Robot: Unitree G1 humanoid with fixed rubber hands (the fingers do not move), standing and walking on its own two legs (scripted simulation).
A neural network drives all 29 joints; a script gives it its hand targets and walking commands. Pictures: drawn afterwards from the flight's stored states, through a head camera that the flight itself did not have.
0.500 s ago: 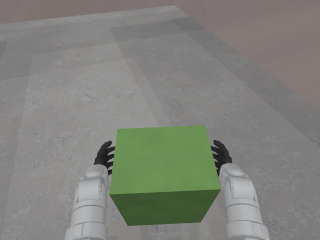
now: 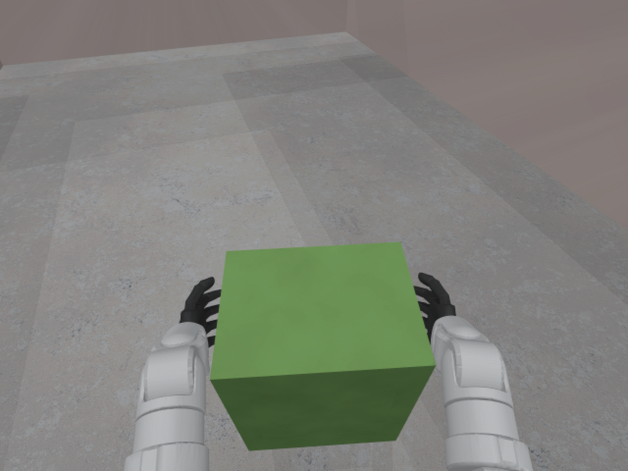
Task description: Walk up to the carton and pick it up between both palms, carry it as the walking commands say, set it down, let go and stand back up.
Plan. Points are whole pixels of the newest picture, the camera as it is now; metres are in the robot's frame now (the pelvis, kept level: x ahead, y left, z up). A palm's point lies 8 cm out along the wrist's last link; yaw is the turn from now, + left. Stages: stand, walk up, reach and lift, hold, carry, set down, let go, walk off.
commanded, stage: reach and lift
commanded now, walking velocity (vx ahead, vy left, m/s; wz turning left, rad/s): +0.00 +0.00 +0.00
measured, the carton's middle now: (318, 354) +0.28 +0.00 -0.02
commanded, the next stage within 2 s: hold in 0.78 s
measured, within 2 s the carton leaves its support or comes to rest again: neither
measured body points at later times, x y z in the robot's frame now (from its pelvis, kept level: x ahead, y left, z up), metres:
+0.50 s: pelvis +0.01 +0.00 +0.00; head -0.02 +0.00 +0.45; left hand +0.30 +0.17 +0.03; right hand +0.30 -0.16 +0.04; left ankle +0.01 +0.11 -0.75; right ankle +0.02 -0.12 -0.75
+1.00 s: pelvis +0.01 +0.00 +0.00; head -0.02 +0.00 +0.45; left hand +0.29 +0.16 +0.03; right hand +0.29 -0.16 +0.03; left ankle +0.01 +0.11 -0.75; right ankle +0.02 -0.12 -0.75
